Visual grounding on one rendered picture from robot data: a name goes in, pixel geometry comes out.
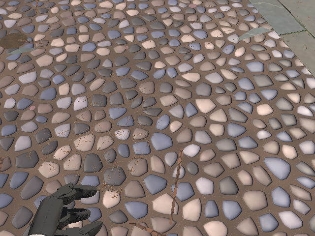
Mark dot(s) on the left robot hand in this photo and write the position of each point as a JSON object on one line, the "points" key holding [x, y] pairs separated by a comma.
{"points": [[52, 214]]}

